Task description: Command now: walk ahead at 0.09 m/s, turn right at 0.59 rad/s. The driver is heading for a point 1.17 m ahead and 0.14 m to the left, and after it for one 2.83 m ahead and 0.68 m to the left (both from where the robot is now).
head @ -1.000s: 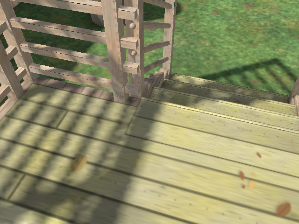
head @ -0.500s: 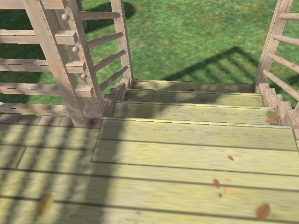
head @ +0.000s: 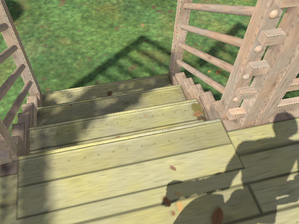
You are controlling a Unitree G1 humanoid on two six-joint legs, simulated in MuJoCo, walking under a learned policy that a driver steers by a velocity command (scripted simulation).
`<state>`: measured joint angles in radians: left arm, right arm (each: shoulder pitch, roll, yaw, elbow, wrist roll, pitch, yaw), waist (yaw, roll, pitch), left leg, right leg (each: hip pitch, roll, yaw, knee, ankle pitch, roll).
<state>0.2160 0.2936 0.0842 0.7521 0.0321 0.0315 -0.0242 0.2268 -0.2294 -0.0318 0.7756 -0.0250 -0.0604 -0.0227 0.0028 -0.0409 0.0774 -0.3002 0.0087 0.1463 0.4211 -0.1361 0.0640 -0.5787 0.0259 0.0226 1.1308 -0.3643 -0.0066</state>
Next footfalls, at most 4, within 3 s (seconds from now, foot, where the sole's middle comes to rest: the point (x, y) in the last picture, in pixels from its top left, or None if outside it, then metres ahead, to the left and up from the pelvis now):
0.22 right None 0.09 -0.12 -0.78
0.54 left None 0.07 0.09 -0.78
1.38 left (138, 219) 0.46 0.05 -0.78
1.96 right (151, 153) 0.78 0.00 -0.78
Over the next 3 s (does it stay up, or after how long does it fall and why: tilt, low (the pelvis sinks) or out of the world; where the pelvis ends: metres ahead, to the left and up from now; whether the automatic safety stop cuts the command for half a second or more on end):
stays up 1.01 0.20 -0.19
